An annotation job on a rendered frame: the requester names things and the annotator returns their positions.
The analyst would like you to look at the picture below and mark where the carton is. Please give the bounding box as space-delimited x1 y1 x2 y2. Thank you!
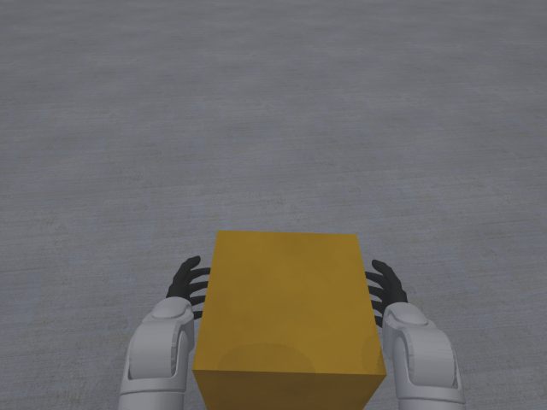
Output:
192 231 387 410

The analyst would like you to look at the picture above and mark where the robot left forearm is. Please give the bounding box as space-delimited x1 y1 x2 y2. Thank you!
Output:
117 296 195 410

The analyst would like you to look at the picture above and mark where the right robot hand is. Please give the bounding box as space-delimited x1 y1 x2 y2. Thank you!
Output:
365 260 408 328

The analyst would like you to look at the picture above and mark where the robot right forearm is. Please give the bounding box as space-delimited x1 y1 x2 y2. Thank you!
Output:
382 302 467 410

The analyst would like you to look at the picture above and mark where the left robot hand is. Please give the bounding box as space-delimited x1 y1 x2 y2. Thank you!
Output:
166 255 211 319

